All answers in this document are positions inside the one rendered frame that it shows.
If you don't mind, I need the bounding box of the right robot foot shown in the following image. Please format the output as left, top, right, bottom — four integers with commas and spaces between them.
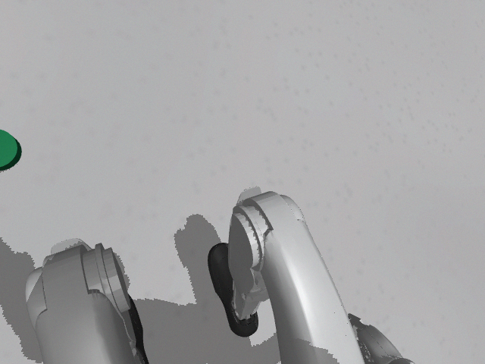
208, 243, 258, 337

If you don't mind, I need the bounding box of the left robot foot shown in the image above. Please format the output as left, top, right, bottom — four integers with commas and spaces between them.
128, 294, 149, 364

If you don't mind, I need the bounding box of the tin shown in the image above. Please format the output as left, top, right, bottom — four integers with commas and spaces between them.
0, 130, 22, 171

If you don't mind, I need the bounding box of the right robot hand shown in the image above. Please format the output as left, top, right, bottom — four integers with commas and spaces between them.
348, 313, 403, 364

